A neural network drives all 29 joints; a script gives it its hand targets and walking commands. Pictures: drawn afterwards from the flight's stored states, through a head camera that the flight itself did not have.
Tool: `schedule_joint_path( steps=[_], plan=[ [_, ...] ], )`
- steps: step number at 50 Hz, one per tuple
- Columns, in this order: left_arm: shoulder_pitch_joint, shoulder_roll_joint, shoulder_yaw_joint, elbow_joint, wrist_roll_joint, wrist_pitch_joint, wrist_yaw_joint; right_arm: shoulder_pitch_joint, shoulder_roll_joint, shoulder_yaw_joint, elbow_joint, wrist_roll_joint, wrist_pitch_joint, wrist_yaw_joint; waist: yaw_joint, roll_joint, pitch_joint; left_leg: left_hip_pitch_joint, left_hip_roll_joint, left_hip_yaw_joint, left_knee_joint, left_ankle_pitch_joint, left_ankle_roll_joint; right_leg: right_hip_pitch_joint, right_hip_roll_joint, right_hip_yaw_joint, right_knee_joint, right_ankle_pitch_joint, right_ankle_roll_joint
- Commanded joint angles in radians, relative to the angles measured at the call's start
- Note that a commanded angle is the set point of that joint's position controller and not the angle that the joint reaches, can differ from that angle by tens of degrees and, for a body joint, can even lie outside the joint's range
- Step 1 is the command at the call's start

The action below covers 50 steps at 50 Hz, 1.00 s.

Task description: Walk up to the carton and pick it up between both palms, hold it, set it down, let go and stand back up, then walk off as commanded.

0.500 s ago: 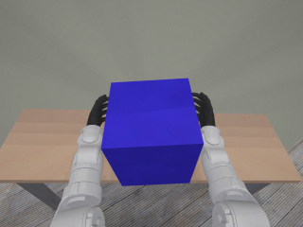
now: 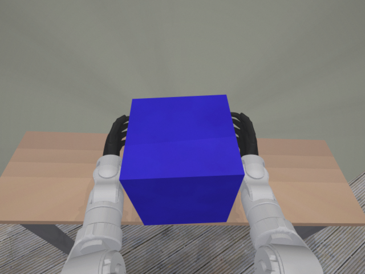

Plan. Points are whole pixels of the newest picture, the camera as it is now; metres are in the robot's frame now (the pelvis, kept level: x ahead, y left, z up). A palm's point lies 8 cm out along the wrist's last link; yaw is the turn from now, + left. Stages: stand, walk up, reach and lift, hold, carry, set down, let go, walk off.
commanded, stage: set down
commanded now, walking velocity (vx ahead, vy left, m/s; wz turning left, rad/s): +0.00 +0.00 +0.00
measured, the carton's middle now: (182, 164) +0.35 +0.00 +0.02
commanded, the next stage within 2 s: none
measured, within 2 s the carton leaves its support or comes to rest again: rests again in 0.96 s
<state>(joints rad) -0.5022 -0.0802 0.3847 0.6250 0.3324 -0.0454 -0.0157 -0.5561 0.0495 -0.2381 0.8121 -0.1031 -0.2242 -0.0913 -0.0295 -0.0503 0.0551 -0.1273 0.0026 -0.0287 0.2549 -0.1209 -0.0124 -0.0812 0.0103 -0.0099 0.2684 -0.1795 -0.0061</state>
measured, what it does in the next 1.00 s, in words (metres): stands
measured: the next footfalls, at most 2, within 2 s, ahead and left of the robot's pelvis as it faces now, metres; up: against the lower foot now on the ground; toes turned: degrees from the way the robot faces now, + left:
none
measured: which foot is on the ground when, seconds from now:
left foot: down 0.00-1.00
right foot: down 0.00-1.00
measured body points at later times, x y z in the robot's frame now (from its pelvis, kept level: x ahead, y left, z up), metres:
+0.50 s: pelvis +0.00 +0.00 +0.00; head +0.03 +0.02 +0.45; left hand +0.38 +0.15 +0.05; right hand +0.38 -0.15 +0.07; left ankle +0.01 +0.13 -0.75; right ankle -0.02 -0.11 -0.75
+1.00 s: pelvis -0.01 +0.01 -0.01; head +0.04 +0.04 +0.44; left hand +0.39 +0.18 +0.02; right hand +0.39 -0.14 +0.03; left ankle +0.01 +0.13 -0.75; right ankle -0.02 -0.11 -0.75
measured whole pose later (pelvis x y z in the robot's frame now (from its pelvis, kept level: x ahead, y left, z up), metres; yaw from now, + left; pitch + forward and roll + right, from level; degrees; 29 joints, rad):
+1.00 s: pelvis -0.01 +0.01 -0.01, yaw -1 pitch +10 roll -1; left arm -0.59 0.03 0.31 0.94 0.17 -0.26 0.12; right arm -0.63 -0.06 -0.04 1.06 0.09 -0.31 -0.11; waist -0.02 -0.05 -0.09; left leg -0.43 0.01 -0.02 0.44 -0.18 -0.01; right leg -0.36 0.02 0.00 0.39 -0.20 -0.01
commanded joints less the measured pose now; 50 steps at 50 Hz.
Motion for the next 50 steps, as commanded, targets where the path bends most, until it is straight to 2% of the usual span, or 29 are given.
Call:
schedule_joint_path(
  steps=[1, 2, 4, 7, 8, 11, 12, 14, 15, 17, 18, 21, 22, 23, 24, 26, 27, 30, 33, 36, 37, 39, 41, 44, 45, 46, 47, 49, 50],
  plan=[
    [-0.429, -0.433, -0.214, 0.008, 0.041, -0.07, -0.093, -0.374, 0.526, 0.251, -0.004, -0.191, -0.04, 0.135, 0.11, 0.052, -0.37, 0.017, 0.005, 0.159, -0.012, 0.194, -0.003, 0.174, -0.01, -0.042, 0.026, 0.366, 0.041],
    [-0.428, -0.431, -0.232, -0.003, 0.021, -0.081, -0.093, -0.388, 0.528, 0.265, -0.024, -0.173, -0.049, 0.136, 0.111, 0.049, -0.403, 0.001, 0.002, 0.162, -0.001, 0.225, -0.001, 0.175, -0.011, -0.029, 0.036, 0.423, 0.04],
    [-0.439, -0.391, -0.165, 0.038, 0.067, -0.073, -0.092, -0.359, 0.49, 0.2, 0.041, -0.203, -0.035, 0.14, 0.11, 0.06, -0.346, -0.002, -0.001, 0.164, -0.017, 0.183, 0.003, 0.17, -0.015, -0.033, 0.016, 0.353, 0.034],
    [-0.45, -0.371, -0.137, 0.057, 0.065, -0.074, -0.098, -0.394, 0.481, 0.174, 0.021, -0.213, -0.029, 0.139, 0.113, 0.023, -0.306, -0.012, 0.002, 0.162, -0.023, 0.146, 0.02, 0.151, -0.016, -0.027, 0.028, 0.338, 0.049],
    [-0.464, -0.378, -0.158, 0.035, 0.055, -0.077, -0.092, -0.385, 0.473, 0.154, 0.02, -0.216, -0.033, 0.136, 0.097, 0.037, -0.364, 0.007, 0.003, 0.162, -0.02, 0.166, 0.012, 0.152, -0.008, -0.034, 0.025, 0.308, 0.04],
    [-0.445, -0.374, -0.145, 0.041, 0.059, -0.087, -0.091, -0.362, 0.462, 0.149, 0.033, -0.22, -0.042, 0.139, 0.108, 0.066, -0.35, 0.013, -0.002, 0.165, -0.003, 0.224, 0.004, 0.149, -0.008, -0.035, 0.03, 0.374, 0.03],
    [-0.435, -0.397, -0.116, 0.055, 0.073, -0.09, -0.094, -0.372, 0.49, 0.145, 0.038, -0.243, -0.042, 0.143, 0.114, 0.028, -0.322, 0.015, 0.001, 0.162, -0.005, 0.223, 0.012, 0.148, -0.011, -0.04, 0.022, 0.362, 0.038],
    [-0.422, -0.385, -0.119, 0.055, 0.066, -0.099, -0.093, -0.364, 0.483, 0.159, 0.017, -0.246, -0.053, 0.144, 0.123, 0.023, -0.347, -0.007, 0.002, 0.163, -0.004, 0.223, 0.015, 0.162, -0.014, -0.03, 0.039, 0.387, 0.042],
    [-0.435, -0.404, -0.14, 0.044, 0.081, -0.102, -0.086, -0.357, 0.508, 0.159, 0.037, -0.243, -0.053, 0.144, 0.11, 0.061, -0.336, 0.007, 0.004, 0.162, -0.006, 0.227, 0.008, 0.161, -0.012, -0.032, 0.033, 0.355, 0.039],
    [-0.433, -0.375, -0.123, 0.068, 0.086, -0.093, -0.087, -0.36, 0.469, 0.133, 0.055, -0.242, -0.054, 0.147, 0.111, 0.064, -0.324, 0.011, 0.003, 0.163, -0.001, 0.226, 0.004, 0.143, -0.009, -0.036, 0.033, 0.362, 0.037],
    [-0.407, -0.357, -0.101, 0.078, 0.088, -0.089, -0.091, -0.343, 0.446, 0.123, 0.05, -0.248, -0.05, 0.144, 0.111, 0.032, -0.297, 0.006, 0.002, 0.165, -0.009, 0.213, 0.012, 0.147, -0.004, -0.035, 0.027, 0.356, 0.038],
    [-0.415, -0.353, -0.099, 0.072, 0.088, -0.111, -0.089, -0.345, 0.478, 0.142, 0.043, -0.246, -0.063, 0.142, 0.119, 0.041, -0.325, -0.019, -0.005, 0.169, -0.001, 0.186, 0.018, 0.153, -0.017, -0.023, 0.035, 0.36, 0.043],
    [-0.408, -0.307, -0.069, 0.114, 0.089, -0.105, -0.088, -0.359, 0.44, 0.143, 0.037, -0.239, -0.056, 0.145, 0.142, 0.021, -0.307, -0.057, -0.007, 0.173, -0.002, 0.178, 0.022, 0.171, -0.015, -0.015, 0.048, 0.382, 0.041],
    [-0.409, -0.318, -0.069, 0.108, 0.083, -0.102, -0.094, -0.346, 0.431, 0.124, 0.065, -0.243, -0.052, 0.14, 0.118, 0.01, -0.284, -0.039, -0.003, 0.169, -0.007, 0.176, 0.024, 0.165, -0.015, -0.021, 0.041, 0.377, 0.046],
    [-0.394, -0.303, -0.061, 0.102, 0.088, -0.103, -0.094, -0.336, 0.417, 0.138, 0.048, -0.237, -0.052, 0.142, 0.135, 0.009, -0.294, -0.031, -0.003, 0.179, -0.012, 0.193, 0.022, 0.165, -0.011, -0.022, 0.036, 0.344, 0.044],
    [-0.403, -0.333, -0.075, 0.08, 0.091, -0.106, -0.081, -0.345, 0.446, 0.096, 0.077, -0.249, -0.05, 0.141, 0.119, 0.03, -0.268, -0.039, 0.001, 0.163, -0.013, 0.165, 0.014, 0.145, -0.007, -0.027, 0.034, 0.276, 0.035],
    [-0.395, -0.266, -0.067, 0.096, 0.087, -0.108, -0.07, -0.33, 0.368, 0.104, 0.082, -0.222, -0.053, 0.143, 0.134, 0.049, -0.303, -0.009, 0.001, 0.176, -0.008, 0.202, 0.006, 0.132, -0.001, -0.028, 0.028, 0.286, 0.029],
    [-0.39, -0.131, -0.052, 0.095, 0.047, -0.116, -0.034, -0.324, 0.209, 0.089, 0.095, -0.16, -0.063, 0.107, 0.129, 0.049, -0.339, -0.008, 0.005, 0.172, 0.019, 0.258, 0.001, 0.135, 0.002, -0.021, 0.041, 0.365, 0.03],
    [-0.357, 0.085, 0.007, 0.13, 0.004, -0.126, 0.025, -0.31, -0.004, 0.083, 0.144, -0.076, -0.059, 0.062, 0.159, 0.027, -0.293, -0.051, 0.013, 0.17, 0.017, 0.175, 0.013, 0.103, 0.004, -0.004, 0.027, 0.25, 0.031],
    [-0.379, 0.243, -0.024, 0.148, -0.096, -0.137, 0.093, -0.381, -0.18, 0.171, 0.139, 0.091, -0.06, 0.007, 0.182, 0.059, -0.363, -0.094, 0.009, 0.173, 0.07, 0.198, 0.003, 0.102, 0.018, 0.021, 0.064, 0.3, 0.034],
    [-0.362, 0.246, -0.027, 0.161, -0.128, -0.146, 0.103, -0.381, -0.186, 0.22, 0.14, 0.141, -0.066, 0.001, 0.191, 0.033, -0.401, -0.103, 0.006, 0.173, 0.098, 0.245, -0.001, 0.128, 0.02, 0.031, 0.081, 0.358, 0.032],
    [-0.457, 0.242, -0.098, 0.15, -0.187, -0.187, 0.126, -0.463, -0.191, 0.224, 0.131, 0.193, -0.098, -0.015, 0.148, 0.074, -0.518, -0.145, 0.003, 0.15, 0.143, 0.236, -0.018, 0.105, 0.018, 0.037, 0.121, 0.396, 0.032],
    [-0.486, 0.227, -0.165, 0.18, -0.265, -0.233, 0.135, -0.486, -0.184, 0.25, 0.095, 0.236, -0.124, -0.029, 0.124, 0.062, -0.631, -0.184, 0.0, 0.132, 0.179, 0.234, -0.028, 0.076, 0.012, 0.048, 0.141, 0.415, 0.026],
    [-0.501, 0.24, -0.198, 0.199, -0.315, -0.283, 0.154, -0.478, -0.219, 0.245, 0.111, 0.278, -0.145, -0.035, 0.122, 0.109, -0.79, -0.171, 0.008, 0.123, 0.244, 0.33, -0.047, 0.005, 0.024, 0.039, 0.18, 0.46, 0.005],
    [-0.483, 0.249, -0.184, 0.207, -0.315, -0.297, 0.159, -0.485, -0.229, 0.272, 0.099, 0.299, -0.142, -0.032, 0.147, 0.115, -0.839, -0.147, 0.013, 0.124, 0.264, 0.372, -0.05, -0.015, 0.029, 0.038, 0.187, 0.485, 0.002],
    [-0.465, 0.256, -0.18, 0.2, -0.303, -0.295, 0.161, -0.427, -0.275, 0.258, 0.131, 0.307, -0.15, -0.029, 0.13, 0.148, -0.84, -0.107, 0.018, 0.125, 0.269, 0.415, -0.065, -0.029, 0.034, 0.027, 0.189, 0.506, 0.003],
    [-0.458, 0.269, -0.167, 0.252, -0.309, -0.295, 0.156, -0.439, -0.268, 0.282, 0.143, 0.325, -0.144, -0.026, 0.155, 0.13, -0.823, -0.106, 0.02, 0.119, 0.273, 0.429, -0.062, -0.056, 0.038, 0.032, 0.184, 0.469, -0.001],
    [-0.403, 0.238, -0.192, 0.241, -0.292, -0.272, 0.156, -0.376, -0.314, 0.271, 0.203, 0.343, -0.146, -0.018, 0.131, 0.177, -0.774, -0.004, 0.031, 0.096, 0.277, 0.49, -0.089, -0.12, 0.058, 0.004, 0.159, 0.432, -0.01],
    [-0.396, 0.228, -0.202, 0.231, -0.292, -0.259, 0.155, -0.368, -0.349, 0.234, 0.222, 0.336, -0.152, -0.02, 0.099, 0.177, -0.749, 0.044, 0.038, 0.091, 0.278, 0.508, -0.097, -0.166, 0.071, -0.02, 0.144, 0.396, -0.015]
  ],
)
